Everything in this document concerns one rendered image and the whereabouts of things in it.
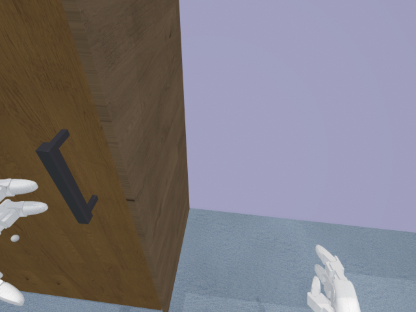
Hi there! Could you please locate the handle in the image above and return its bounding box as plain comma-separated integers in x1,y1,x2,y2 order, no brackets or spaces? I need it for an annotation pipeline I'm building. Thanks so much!
35,129,98,224

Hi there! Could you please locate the robot left hand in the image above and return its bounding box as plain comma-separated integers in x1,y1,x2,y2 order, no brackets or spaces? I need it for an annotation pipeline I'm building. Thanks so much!
0,179,48,306

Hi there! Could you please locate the robot right hand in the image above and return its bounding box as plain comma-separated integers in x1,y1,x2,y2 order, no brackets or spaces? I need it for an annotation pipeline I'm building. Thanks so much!
307,245,361,312

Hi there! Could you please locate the wardrobe door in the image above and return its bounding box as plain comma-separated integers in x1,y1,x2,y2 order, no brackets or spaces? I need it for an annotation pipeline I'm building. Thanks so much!
0,0,162,310

